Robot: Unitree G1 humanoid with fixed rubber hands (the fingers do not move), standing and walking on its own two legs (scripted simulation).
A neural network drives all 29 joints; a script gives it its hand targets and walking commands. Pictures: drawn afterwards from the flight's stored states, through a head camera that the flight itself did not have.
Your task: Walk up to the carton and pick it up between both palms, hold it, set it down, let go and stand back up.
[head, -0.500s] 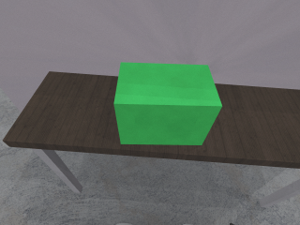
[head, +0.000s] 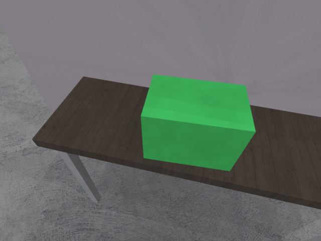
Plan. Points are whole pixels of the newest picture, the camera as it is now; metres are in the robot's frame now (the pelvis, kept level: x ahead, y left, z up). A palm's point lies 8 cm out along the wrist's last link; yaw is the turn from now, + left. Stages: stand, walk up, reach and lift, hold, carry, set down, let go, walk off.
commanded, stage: walk up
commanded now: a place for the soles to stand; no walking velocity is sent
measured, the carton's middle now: (192, 123) +0.44 -0.05 +0.03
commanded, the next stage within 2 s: none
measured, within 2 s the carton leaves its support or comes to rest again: neither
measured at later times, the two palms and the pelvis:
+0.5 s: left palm out of the picture +0.05 +0.30 -0.16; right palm out of the picture +0.10 -0.22 -0.13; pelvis +0.00 +0.03 -0.02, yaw +6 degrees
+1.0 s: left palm out of the picture +0.00 +0.27 -0.13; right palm out of the picture +0.03 -0.21 -0.15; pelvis -0.04 +0.04 -0.01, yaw -6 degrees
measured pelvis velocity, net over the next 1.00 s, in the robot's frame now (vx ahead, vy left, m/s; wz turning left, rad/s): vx -0.04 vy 0.04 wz -0.11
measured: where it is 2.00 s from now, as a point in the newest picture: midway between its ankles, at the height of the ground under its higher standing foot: outside the picture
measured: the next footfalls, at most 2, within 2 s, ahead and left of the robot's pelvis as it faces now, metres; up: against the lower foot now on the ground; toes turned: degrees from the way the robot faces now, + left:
right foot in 0.86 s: +0.01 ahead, -0.08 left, +0.00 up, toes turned -10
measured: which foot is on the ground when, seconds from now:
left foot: down 0.00-1.00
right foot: down 0.00-0.48, up 0.50-0.84, down 0.86-1.00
